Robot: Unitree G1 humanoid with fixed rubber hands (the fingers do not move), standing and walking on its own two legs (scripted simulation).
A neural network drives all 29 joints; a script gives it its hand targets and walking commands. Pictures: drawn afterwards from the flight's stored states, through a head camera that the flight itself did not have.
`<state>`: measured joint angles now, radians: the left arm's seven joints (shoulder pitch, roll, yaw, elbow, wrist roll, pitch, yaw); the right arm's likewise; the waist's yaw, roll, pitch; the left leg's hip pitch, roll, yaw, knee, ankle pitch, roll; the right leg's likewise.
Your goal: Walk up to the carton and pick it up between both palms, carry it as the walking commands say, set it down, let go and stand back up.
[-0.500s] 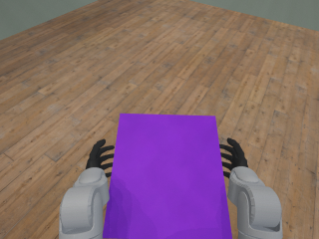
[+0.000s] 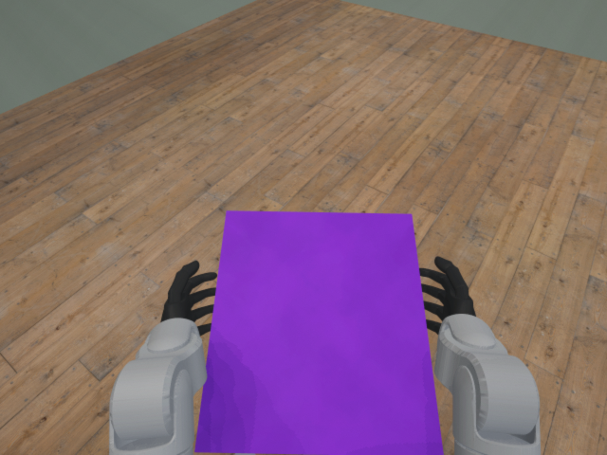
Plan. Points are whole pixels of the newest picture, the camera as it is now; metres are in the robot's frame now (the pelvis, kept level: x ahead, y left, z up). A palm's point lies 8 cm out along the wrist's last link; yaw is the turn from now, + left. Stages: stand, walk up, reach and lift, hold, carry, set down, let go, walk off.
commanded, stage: carry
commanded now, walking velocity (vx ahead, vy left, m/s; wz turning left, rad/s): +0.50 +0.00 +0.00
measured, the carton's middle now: (316, 332) +0.28 +0.01 +0.01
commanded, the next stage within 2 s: none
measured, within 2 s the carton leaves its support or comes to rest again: neither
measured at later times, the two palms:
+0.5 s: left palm (230, 143) +0.60 +0.16 +0.08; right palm (408, 149) +0.58 -0.15 +0.09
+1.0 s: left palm (246, 61) +0.94 +0.17 +0.07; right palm (376, 60) +0.93 -0.14 +0.08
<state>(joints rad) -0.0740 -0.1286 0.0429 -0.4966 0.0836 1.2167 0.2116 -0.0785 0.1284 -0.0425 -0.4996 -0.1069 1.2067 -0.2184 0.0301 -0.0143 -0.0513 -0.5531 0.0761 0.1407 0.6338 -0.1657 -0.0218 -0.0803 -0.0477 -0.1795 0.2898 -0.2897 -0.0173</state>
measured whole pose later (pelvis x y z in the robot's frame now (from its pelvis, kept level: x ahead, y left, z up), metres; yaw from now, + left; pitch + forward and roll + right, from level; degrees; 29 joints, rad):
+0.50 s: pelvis +0.33 +0.02 -0.01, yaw -3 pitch +5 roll -1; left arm -0.07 -0.13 0.04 -0.55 0.10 1.22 0.21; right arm -0.08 0.13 -0.04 -0.52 -0.10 1.20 -0.22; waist -0.01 0.01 -0.04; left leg 0.00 0.03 0.22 0.28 -0.35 0.01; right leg -0.51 -0.04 -0.17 0.48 -0.06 0.01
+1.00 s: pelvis +0.68 +0.03 -0.02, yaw -3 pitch +3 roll +2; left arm -0.10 -0.13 0.06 -0.50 0.10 1.23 0.21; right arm -0.12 0.13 -0.04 -0.46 -0.10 1.21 -0.21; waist 0.01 -0.05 -0.06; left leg -0.45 0.03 0.25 0.53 -0.13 0.08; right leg -0.07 -0.11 -0.14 0.67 -0.46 0.03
